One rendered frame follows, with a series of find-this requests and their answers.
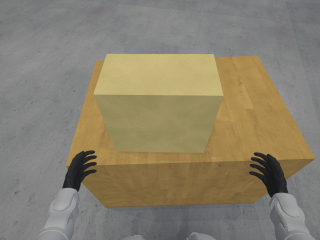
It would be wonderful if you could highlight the pedestal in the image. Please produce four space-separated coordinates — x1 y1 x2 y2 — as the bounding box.
66 56 316 208

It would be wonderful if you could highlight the left robot hand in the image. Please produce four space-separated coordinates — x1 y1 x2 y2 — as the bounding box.
62 150 97 192

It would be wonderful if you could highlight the right robot hand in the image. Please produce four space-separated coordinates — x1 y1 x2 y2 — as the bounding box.
249 152 288 198

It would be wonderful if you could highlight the carton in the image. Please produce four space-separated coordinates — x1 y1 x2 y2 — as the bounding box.
93 54 224 153

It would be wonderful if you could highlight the right robot forearm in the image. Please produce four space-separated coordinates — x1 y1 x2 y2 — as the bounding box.
269 192 315 240

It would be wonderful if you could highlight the left robot forearm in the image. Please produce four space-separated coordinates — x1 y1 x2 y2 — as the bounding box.
35 188 80 240

